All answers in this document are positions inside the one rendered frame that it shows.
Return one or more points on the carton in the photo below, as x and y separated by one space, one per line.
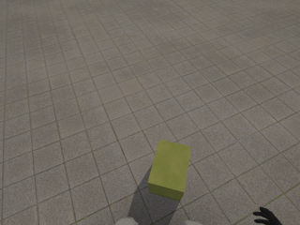
169 170

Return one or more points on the right robot hand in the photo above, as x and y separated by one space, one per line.
265 213

